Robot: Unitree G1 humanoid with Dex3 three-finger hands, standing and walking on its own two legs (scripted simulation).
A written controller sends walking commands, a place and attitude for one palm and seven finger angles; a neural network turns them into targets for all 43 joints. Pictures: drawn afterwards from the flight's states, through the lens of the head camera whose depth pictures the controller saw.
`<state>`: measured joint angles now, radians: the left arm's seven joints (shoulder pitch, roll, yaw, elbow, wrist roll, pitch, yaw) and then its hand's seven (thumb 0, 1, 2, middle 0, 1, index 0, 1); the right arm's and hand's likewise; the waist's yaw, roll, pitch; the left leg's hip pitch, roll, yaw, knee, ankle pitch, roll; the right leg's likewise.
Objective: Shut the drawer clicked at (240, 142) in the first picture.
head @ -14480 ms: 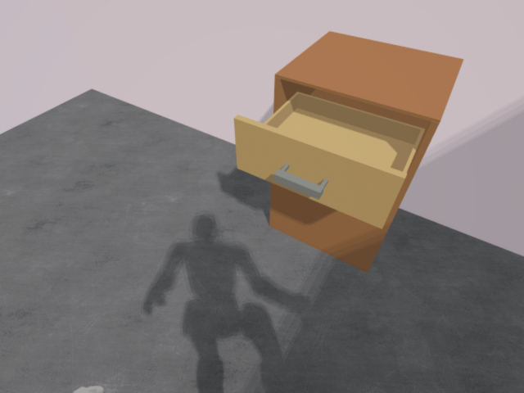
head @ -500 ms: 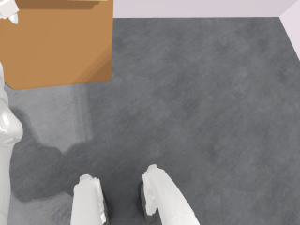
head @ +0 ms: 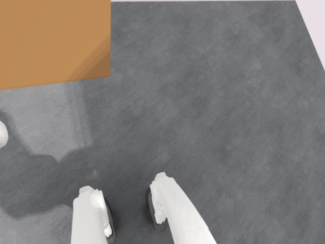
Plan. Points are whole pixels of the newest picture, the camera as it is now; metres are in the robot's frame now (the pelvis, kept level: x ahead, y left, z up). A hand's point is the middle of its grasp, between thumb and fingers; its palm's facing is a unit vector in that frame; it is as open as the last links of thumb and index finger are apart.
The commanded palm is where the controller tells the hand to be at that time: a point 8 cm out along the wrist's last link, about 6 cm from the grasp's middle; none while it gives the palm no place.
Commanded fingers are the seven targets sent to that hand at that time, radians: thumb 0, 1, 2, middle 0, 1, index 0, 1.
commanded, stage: pull the fist back off the drawer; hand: left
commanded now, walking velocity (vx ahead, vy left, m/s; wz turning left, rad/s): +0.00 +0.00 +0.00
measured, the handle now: out of the picture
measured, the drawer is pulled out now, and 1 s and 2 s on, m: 0.00 0.00 0.00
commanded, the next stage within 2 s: draw the hand back to the body in 0.48 s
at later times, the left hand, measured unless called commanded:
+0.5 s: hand out of the picture +0.57 +0.21 +0.07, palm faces +0.10 -0.99 -0.02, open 3.3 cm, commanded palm +0.55 +0.23 +0.08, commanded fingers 0.00 0.90 0.90 -1.40 -1.60 -1.40 -1.60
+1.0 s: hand out of the picture +0.44 +0.22 +0.16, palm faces +0.12 -0.99 -0.05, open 3.3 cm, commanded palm +0.39 +0.26 +0.17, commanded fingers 0.00 0.90 0.90 -1.40 -1.60 -1.40 -1.60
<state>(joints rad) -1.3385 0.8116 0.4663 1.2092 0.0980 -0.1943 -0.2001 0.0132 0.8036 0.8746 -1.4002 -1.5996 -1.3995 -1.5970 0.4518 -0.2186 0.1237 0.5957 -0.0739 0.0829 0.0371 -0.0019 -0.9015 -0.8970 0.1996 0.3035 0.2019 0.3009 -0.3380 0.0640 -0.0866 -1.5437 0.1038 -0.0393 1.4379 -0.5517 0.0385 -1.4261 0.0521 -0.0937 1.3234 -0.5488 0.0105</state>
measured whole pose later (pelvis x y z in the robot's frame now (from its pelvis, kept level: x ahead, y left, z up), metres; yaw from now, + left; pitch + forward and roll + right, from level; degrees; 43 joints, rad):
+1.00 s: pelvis +0.04 -0.02 +0.10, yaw +6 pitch +18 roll -3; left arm -0.49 0.37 0.29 0.73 -0.17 -0.35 -0.21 0.02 0.90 0.90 -1.40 -1.60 -1.40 -1.60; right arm 0.35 -0.26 0.02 0.58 0.04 0.09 0.01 0.00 -0.90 -0.90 0.20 0.30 0.20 0.30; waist -0.10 0.04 -0.15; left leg -0.86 0.07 0.00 1.01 -0.47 0.00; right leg -0.78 0.03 -0.06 0.94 -0.49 -0.01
